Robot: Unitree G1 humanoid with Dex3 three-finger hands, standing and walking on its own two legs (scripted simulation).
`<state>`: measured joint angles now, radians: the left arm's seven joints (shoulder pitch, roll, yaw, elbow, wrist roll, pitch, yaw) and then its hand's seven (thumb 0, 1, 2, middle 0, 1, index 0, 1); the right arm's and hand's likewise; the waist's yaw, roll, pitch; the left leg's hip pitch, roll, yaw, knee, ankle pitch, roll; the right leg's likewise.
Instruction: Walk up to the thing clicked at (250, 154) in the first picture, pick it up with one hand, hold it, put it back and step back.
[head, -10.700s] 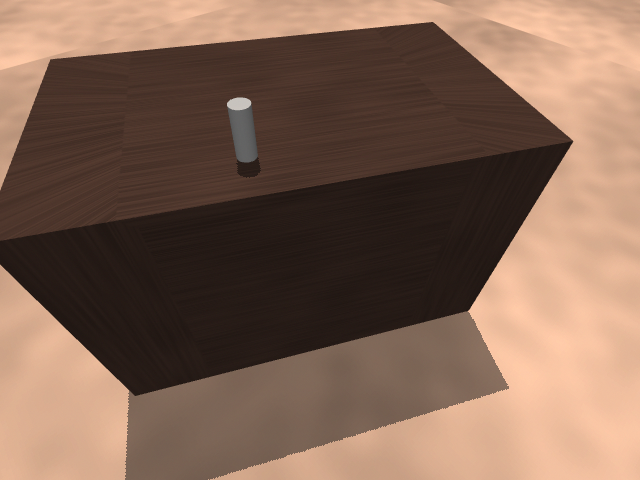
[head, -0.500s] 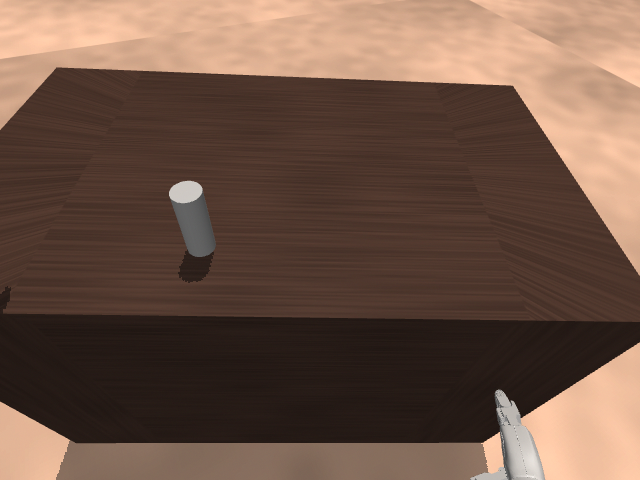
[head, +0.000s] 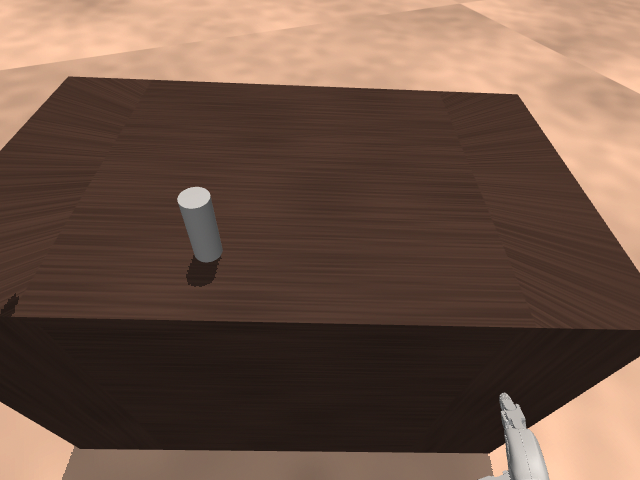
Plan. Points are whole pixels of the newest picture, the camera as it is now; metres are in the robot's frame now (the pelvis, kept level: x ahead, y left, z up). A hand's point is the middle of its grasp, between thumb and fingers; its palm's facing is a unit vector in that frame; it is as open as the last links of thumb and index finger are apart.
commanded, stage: go down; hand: left
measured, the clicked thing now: (201, 226) +0.47 +0.16 +0.04
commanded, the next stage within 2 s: approach in 0.34 s
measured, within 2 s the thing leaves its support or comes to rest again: neither
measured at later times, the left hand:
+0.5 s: hand out of the picture +0.34 +0.35 +0.17, palm faces +0.10 -0.99 +0.00, open 17.5 cm
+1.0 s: hand (138, 250) +0.41 +0.24 +0.05, palm faces +0.00 -1.00 +0.07, open 17.3 cm
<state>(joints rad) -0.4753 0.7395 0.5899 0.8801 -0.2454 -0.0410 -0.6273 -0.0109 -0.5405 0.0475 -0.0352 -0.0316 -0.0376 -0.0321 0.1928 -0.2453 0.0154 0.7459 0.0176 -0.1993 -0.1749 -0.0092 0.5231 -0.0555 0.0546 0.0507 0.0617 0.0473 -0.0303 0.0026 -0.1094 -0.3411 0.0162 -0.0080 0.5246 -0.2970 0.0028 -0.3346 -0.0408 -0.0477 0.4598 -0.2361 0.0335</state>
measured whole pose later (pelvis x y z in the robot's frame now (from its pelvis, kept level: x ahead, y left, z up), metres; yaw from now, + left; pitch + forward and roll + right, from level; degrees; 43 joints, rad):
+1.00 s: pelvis -0.02 +0.00 -0.03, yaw -1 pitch +13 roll -2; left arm -0.64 0.54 0.45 1.02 -0.21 -0.27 -0.43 -0.01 -0.48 0.07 -0.04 -0.04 -0.04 -0.05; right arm 0.23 -0.24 0.02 0.50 -0.02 -0.20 -0.08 -0.01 0.55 -0.04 0.06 0.05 0.06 0.05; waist -0.12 -0.03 -0.09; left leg -0.63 0.03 -0.01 0.78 -0.37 0.00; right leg -0.63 -0.03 -0.04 0.71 -0.30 0.03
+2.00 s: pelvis -0.03 -0.01 -0.05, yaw -2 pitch +12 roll -1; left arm -0.57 0.29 0.28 0.80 -0.14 -0.29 -0.06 -0.01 -0.59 0.05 -0.34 -0.18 -0.34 -0.17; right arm 0.38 -0.23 -0.08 0.17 -0.01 -0.01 -0.01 -0.01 0.50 -0.06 0.05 0.05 0.06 0.05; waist -0.09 -0.01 -0.09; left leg -0.69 0.03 0.01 0.92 -0.45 -0.01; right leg -0.71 -0.03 -0.02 0.89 -0.39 0.03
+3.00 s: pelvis -0.02 +0.00 -0.04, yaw -2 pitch +13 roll -1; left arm -0.67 0.33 0.28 0.83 -0.14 -0.20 -0.06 -0.02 -0.17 1.20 -0.94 -1.26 -0.94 -1.26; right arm 0.38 -0.22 -0.04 0.22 0.01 0.01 -0.01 -0.01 0.53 -0.06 0.05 0.05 0.06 0.05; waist -0.08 0.01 -0.12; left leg -0.66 0.03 0.01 0.89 -0.45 0.00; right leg -0.68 -0.03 -0.01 0.84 -0.38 0.03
